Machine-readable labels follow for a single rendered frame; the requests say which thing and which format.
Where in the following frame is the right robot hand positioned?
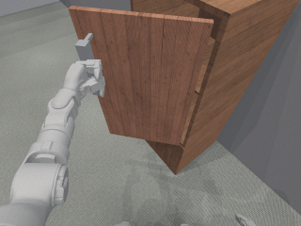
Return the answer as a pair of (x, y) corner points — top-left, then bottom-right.
(234, 213), (256, 226)

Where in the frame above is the robot left forearm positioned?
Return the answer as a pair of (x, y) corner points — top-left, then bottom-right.
(9, 89), (81, 202)

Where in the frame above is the handle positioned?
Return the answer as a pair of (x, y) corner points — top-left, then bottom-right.
(74, 33), (100, 96)

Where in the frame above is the left robot upper arm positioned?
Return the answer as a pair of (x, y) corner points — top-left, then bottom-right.
(0, 163), (69, 226)

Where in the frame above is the left robot hand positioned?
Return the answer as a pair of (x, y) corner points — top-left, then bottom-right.
(62, 59), (105, 101)

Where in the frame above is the cupboard door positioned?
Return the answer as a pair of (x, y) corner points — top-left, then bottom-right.
(68, 6), (214, 146)

